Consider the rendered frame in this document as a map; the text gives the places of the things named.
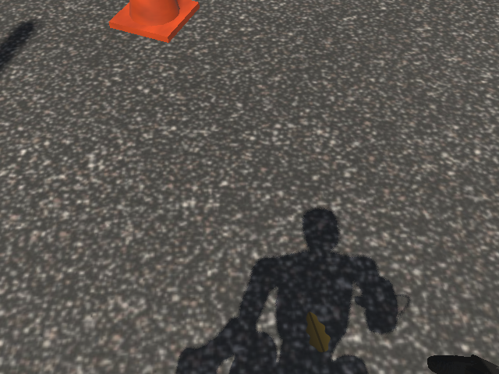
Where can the robot right hand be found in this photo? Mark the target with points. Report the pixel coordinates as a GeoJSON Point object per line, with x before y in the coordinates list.
{"type": "Point", "coordinates": [450, 364]}

